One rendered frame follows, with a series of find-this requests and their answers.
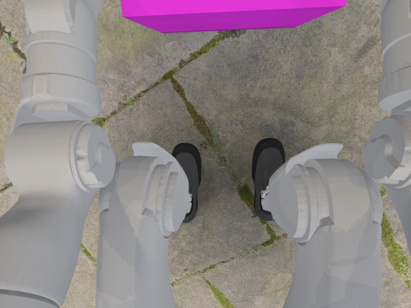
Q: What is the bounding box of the carton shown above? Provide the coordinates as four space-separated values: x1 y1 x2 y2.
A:
121 0 346 33

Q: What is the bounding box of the right robot upper arm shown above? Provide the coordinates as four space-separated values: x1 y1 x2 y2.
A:
363 111 411 256

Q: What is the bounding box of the right robot forearm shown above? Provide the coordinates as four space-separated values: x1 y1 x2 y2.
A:
377 0 411 115

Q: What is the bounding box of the robot left shin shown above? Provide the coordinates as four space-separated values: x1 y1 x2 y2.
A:
98 141 192 224

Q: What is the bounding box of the left robot forearm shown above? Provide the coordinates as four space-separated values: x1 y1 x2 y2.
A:
4 0 103 180

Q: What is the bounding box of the left robot upper arm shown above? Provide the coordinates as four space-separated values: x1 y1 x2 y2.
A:
0 120 116 308

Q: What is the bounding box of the right robot foot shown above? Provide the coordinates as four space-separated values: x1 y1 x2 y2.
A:
252 138 285 221

